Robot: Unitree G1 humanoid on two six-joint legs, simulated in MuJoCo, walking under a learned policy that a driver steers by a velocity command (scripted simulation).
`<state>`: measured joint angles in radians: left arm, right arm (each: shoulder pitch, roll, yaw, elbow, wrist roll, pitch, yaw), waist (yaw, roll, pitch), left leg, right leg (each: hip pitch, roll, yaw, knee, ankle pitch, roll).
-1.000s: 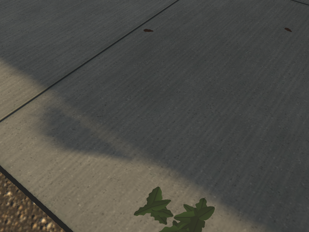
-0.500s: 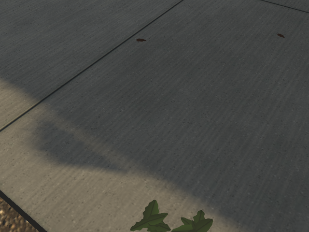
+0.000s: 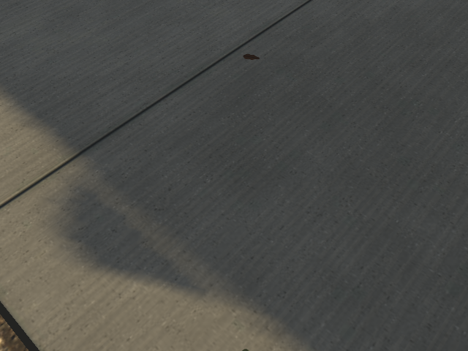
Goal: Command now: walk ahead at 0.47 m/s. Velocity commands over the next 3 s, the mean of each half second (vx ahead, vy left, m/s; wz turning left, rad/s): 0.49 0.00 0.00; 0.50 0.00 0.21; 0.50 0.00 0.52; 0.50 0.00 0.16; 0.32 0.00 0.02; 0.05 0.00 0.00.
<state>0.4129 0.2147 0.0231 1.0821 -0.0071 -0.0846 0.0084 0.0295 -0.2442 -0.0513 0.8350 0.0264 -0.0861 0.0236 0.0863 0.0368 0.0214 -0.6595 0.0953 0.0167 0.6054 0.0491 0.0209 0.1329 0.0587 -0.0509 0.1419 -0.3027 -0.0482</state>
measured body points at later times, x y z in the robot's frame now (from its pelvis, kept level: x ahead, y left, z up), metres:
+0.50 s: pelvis +0.29 +0.04 +0.01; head +0.31 +0.04 +0.46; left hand +0.47 +0.29 -0.10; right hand +0.28 -0.23 -0.13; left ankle +0.23 +0.13 -0.74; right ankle +0.49 -0.14 -0.68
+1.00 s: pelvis +0.58 -0.03 +0.01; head +0.60 -0.03 +0.46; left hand +0.57 +0.24 -0.13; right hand +0.74 -0.28 -0.11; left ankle +0.72 +0.17 -0.66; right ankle +0.54 -0.11 -0.74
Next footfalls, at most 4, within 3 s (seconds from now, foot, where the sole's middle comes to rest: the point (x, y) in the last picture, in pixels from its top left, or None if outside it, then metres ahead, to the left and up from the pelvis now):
0.10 left None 0.27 0.13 -0.77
0.66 right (308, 320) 0.57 -0.11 -0.77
1.22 left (226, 232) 0.85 0.15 -0.77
1.72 right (255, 155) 1.20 0.07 -0.77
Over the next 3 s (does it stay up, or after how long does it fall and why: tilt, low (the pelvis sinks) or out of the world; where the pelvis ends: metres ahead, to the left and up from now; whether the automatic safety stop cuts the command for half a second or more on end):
stays up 1.37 0.31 0.00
